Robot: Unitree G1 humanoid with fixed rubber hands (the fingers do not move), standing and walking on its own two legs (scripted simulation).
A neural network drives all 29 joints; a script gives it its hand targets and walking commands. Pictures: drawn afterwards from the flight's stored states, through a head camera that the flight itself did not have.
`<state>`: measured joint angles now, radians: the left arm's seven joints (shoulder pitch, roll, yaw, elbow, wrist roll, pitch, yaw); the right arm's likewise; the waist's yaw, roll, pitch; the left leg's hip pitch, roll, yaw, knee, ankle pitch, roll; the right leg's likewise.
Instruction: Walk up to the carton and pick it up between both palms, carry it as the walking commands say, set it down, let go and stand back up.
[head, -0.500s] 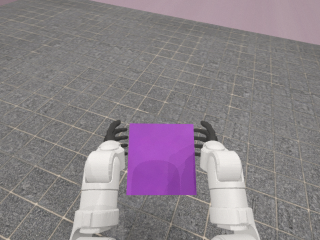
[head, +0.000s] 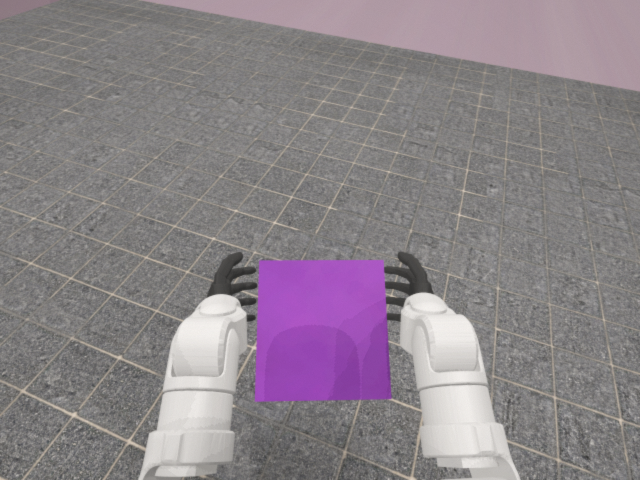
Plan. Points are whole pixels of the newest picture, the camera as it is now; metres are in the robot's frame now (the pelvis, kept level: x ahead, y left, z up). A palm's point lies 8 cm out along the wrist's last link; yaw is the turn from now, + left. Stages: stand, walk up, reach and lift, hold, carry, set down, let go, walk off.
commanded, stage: carry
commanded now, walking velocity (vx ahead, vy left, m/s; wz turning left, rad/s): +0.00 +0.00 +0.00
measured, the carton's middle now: (319, 331) +0.33 +0.00 -0.03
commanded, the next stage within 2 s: none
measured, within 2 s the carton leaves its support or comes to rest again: neither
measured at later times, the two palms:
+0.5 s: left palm (224, 317) +0.30 +0.12 +0.06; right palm (420, 316) +0.30 -0.13 +0.06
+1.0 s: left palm (134, 357) +0.23 +0.20 +0.08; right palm (348, 315) +0.29 -0.03 +0.08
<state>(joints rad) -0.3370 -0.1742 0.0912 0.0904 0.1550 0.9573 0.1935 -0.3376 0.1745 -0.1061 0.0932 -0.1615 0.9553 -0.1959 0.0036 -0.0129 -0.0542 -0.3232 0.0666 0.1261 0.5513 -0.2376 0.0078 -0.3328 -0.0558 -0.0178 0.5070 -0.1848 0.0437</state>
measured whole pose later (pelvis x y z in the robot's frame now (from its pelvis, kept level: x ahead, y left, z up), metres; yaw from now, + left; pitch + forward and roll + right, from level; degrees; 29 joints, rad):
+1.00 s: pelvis -0.04 +0.03 -0.01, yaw +12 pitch +5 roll +0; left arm -0.33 -0.17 0.03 -0.21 0.06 1.19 0.28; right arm -0.33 0.17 -0.05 -0.22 -0.12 1.19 -0.30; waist 0.03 0.02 -0.05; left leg -0.57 -0.06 0.03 0.77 -0.34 0.03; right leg -0.42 -0.08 -0.08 0.67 -0.30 0.03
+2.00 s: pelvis -0.22 +0.25 -0.02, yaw +45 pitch +3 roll +1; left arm -0.33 -0.17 0.09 -0.21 0.12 1.18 0.28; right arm -0.40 0.20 -0.04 -0.14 -0.10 1.18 -0.28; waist -0.01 -0.06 -0.02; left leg -0.45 0.01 0.10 0.68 -0.27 0.03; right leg -0.47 -0.22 -0.06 1.04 -0.62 0.15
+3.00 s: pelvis -0.52 +0.34 +0.00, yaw +81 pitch +3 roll +2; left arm -0.30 -0.16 0.04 -0.22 0.08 1.15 0.25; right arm -0.30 0.16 -0.02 -0.25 -0.07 1.19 -0.28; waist -0.03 0.02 -0.01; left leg -0.61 0.00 0.04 1.08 -0.41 -0.03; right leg -0.37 -0.18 -0.18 0.60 -0.26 0.04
